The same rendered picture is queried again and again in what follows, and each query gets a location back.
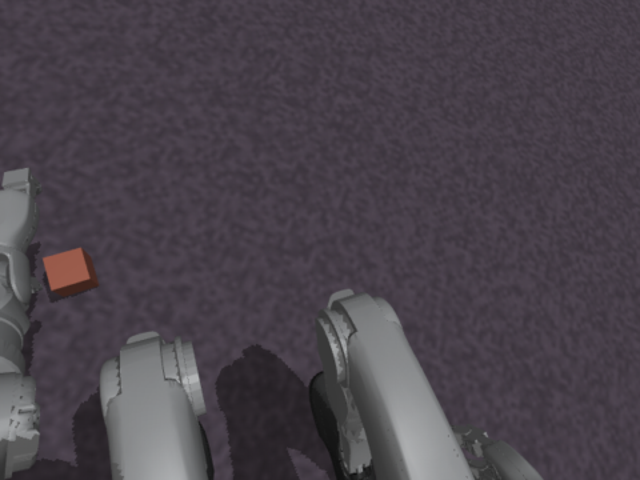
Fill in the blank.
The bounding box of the left robot foot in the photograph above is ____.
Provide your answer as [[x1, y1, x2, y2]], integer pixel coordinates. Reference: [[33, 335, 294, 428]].
[[198, 420, 214, 480]]

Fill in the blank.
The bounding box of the cube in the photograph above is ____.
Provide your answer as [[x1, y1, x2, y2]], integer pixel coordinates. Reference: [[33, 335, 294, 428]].
[[43, 247, 99, 297]]

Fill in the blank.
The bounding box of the right robot hand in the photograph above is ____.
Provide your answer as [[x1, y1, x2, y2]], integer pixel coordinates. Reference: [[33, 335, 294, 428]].
[[450, 424, 544, 480]]

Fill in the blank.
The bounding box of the left robot arm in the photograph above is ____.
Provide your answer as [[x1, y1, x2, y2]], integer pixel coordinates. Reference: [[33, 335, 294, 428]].
[[0, 246, 40, 480]]

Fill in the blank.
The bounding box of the left robot hand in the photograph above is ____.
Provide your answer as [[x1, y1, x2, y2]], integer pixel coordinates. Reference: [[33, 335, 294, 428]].
[[0, 168, 43, 294]]

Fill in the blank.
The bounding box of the right robot foot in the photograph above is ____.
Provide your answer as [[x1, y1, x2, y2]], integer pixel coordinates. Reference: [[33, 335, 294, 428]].
[[309, 371, 375, 480]]

